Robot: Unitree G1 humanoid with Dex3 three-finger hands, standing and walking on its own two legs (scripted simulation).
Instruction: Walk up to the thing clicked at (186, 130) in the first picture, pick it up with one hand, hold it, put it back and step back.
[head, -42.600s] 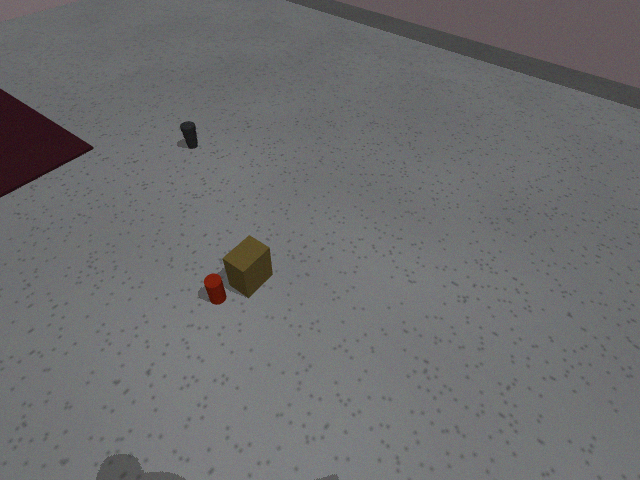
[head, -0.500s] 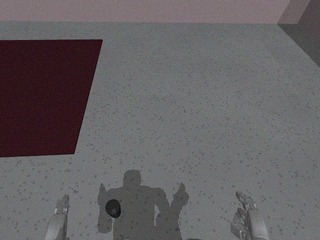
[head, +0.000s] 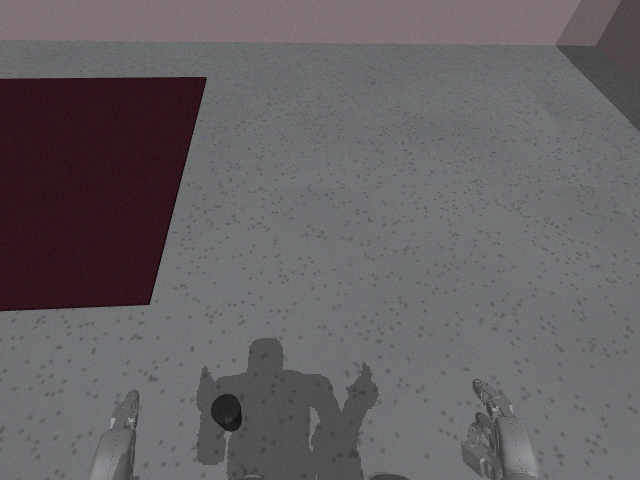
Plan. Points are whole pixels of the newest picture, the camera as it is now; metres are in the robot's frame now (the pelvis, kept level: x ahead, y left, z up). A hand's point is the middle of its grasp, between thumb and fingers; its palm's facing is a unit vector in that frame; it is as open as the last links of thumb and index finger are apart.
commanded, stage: home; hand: left
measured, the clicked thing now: (229, 415) +0.39 +0.22 -0.66
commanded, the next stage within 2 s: stand in 0.64 s
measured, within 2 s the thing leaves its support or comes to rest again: neither
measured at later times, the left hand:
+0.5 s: hand (167, 457) +0.18 +0.18 -0.06, palm faces +0.10 -0.96 -0.28, open 17.5 cm
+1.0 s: hand (165, 452) +0.18 +0.19 -0.06, palm faces +0.10 -0.95 -0.28, open 14.2 cm
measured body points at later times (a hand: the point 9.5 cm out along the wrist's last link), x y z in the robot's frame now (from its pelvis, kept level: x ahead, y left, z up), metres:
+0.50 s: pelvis +0.01 +0.00 +0.00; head +0.03 +0.01 +0.45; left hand +0.17 +0.23 -0.04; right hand +0.17 -0.24 -0.07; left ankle +0.01 +0.13 -0.69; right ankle +0.01 -0.12 -0.69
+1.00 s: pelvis +0.01 +0.01 +0.00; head +0.03 +0.01 +0.45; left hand +0.17 +0.24 -0.04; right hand +0.18 -0.23 -0.07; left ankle +0.01 +0.13 -0.69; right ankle +0.01 -0.12 -0.69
